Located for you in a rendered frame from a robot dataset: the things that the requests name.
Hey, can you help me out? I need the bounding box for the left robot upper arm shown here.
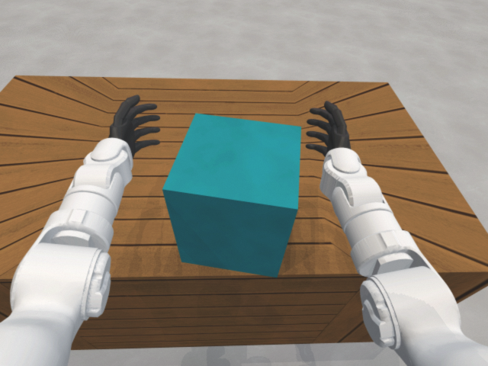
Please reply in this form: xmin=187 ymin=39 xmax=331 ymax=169
xmin=0 ymin=242 xmax=111 ymax=366

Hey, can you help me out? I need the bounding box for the robot right forearm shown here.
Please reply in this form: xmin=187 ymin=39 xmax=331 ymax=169
xmin=319 ymin=148 xmax=461 ymax=327

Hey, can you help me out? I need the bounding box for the right robot upper arm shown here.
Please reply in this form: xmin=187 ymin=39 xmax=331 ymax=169
xmin=360 ymin=266 xmax=488 ymax=366

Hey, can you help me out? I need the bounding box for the right robot hand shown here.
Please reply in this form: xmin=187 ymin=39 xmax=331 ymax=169
xmin=306 ymin=101 xmax=351 ymax=157

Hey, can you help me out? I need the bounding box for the pedestal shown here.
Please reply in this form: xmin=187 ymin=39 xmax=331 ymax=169
xmin=0 ymin=75 xmax=488 ymax=350

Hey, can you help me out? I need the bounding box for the robot left forearm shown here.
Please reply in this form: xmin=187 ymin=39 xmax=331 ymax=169
xmin=10 ymin=138 xmax=133 ymax=311

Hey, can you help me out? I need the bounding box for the left robot hand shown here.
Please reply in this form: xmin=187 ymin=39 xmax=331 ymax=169
xmin=108 ymin=95 xmax=160 ymax=157

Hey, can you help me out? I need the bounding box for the carton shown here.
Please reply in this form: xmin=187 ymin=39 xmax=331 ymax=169
xmin=162 ymin=114 xmax=301 ymax=278

